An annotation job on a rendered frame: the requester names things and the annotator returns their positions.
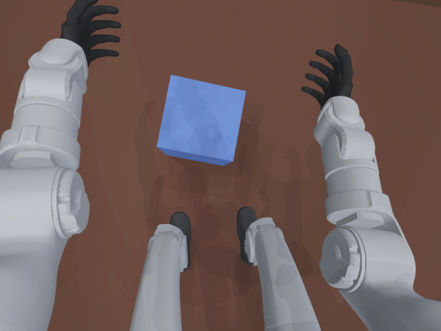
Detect robot right upper arm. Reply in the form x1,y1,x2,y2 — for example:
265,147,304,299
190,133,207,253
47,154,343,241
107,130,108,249
319,225,441,331

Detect carton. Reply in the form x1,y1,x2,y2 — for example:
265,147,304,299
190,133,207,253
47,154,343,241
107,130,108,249
157,75,246,166

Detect robot left upper arm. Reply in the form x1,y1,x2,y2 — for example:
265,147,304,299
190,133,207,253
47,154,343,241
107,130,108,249
0,166,90,331

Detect robot right shin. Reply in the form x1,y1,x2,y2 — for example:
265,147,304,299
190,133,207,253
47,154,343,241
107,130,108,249
245,217,284,253

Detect robot left thigh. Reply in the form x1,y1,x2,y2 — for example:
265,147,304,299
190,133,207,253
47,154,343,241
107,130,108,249
130,231,187,331

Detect left robot forearm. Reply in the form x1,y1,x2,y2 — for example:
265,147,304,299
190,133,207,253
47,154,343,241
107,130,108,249
0,39,88,171

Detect right robot forearm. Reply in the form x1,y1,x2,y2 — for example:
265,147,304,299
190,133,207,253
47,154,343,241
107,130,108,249
314,96,416,276

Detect left robot hand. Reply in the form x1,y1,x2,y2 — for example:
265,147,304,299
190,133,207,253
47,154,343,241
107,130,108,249
60,0,121,66

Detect right robot hand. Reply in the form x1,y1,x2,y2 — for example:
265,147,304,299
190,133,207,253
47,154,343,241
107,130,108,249
301,44,353,110

